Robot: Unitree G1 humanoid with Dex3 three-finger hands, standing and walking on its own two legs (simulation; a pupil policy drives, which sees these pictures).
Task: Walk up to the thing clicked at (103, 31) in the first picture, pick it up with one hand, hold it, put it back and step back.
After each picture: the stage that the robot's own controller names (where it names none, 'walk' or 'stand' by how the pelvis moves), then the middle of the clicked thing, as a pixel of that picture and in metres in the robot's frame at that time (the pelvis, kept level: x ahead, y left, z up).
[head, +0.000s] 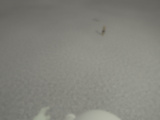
stand; (103, 30) +2.15 -0.36 -0.66
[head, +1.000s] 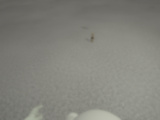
walk; (92, 37) +2.03 +0.06 -0.63
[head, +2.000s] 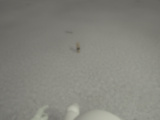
walk; (78, 47) +1.40 +0.30 -0.65
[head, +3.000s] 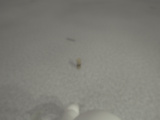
walk; (78, 64) +0.93 +0.22 -0.65
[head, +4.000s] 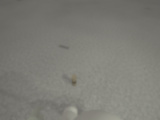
walk; (74, 80) +0.58 +0.19 -0.62
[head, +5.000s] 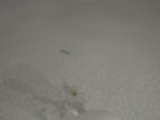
stand; (74, 91) +0.43 +0.18 -0.63
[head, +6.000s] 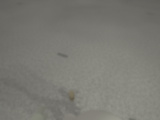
stand; (71, 96) +0.38 +0.18 -0.65
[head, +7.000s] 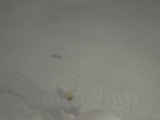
stand; (69, 96) +0.38 +0.22 -0.65
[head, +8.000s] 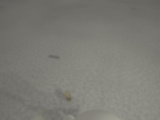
stand; (68, 96) +0.38 +0.23 -0.66
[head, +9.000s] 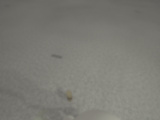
stand; (69, 96) +0.39 +0.21 -0.66
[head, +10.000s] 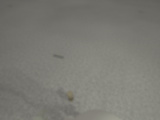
stand; (70, 96) +0.38 +0.20 -0.66
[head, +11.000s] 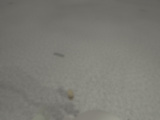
go down; (70, 95) +0.39 +0.19 -0.66
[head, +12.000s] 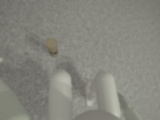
go down; (53, 49) +0.47 +0.24 -0.24
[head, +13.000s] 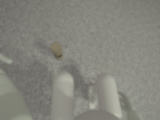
close in; (58, 52) +0.47 +0.23 -0.26
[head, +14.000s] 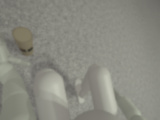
close in; (25, 44) +0.46 +0.28 -0.16
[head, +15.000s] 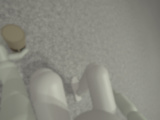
lift; (17, 43) +0.44 +0.29 -0.16
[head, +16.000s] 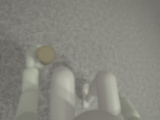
lift; (45, 58) +0.35 +0.27 -0.09
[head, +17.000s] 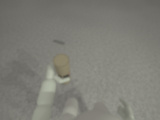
lift; (63, 72) +0.31 +0.16 +0.07
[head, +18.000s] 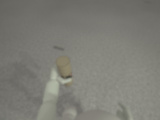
hold; (66, 73) +0.32 +0.15 +0.04
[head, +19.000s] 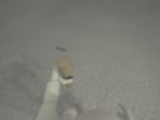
hold; (67, 74) +0.31 +0.15 +0.05
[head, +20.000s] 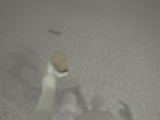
crouch; (62, 67) +0.36 +0.17 +0.00
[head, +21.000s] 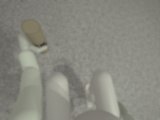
lower; (39, 41) +0.49 +0.25 -0.05
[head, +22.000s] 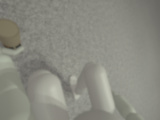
lower; (11, 41) +0.45 +0.29 -0.17
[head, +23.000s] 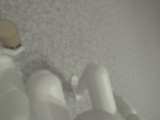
lower; (11, 41) +0.45 +0.30 -0.16
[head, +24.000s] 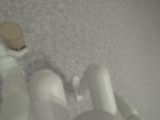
lower; (16, 43) +0.44 +0.29 -0.16
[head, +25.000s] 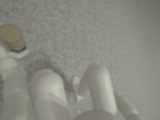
lower; (17, 45) +0.43 +0.30 -0.16
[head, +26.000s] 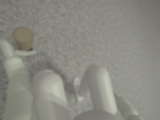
open; (25, 45) +0.45 +0.27 -0.17
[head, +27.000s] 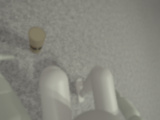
stand; (36, 43) +0.45 +0.27 -0.18
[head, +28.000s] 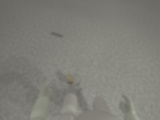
stand; (70, 80) +0.43 +0.18 -0.51
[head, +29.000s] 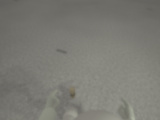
stand; (72, 92) +0.41 +0.16 -0.60
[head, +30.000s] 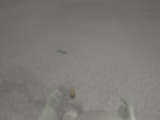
stand; (72, 93) +0.40 +0.17 -0.60
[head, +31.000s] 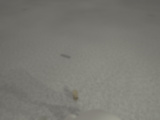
stand; (75, 95) +0.42 +0.16 -0.65
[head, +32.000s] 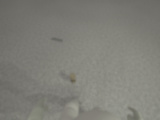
walk; (73, 78) +0.49 +0.18 -0.63
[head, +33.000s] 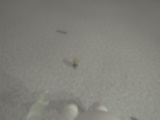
walk; (75, 63) +0.75 +0.18 -0.62
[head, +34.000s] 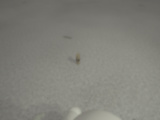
stand; (78, 59) +1.04 +0.25 -0.64
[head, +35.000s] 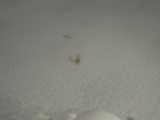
stand; (77, 59) +1.04 +0.20 -0.66
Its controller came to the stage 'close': yes
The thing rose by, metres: 0.69
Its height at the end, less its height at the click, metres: +0.00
